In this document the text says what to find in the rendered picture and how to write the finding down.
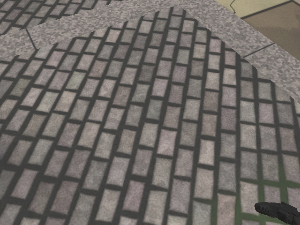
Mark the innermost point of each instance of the robot right hand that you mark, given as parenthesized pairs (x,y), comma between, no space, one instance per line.
(282,211)

